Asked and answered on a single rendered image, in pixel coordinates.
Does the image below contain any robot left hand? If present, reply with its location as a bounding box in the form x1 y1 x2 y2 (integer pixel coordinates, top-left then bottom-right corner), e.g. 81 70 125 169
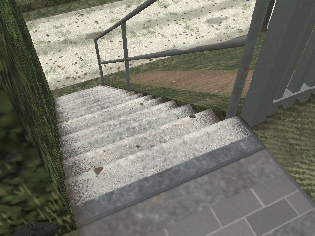
11 222 59 236

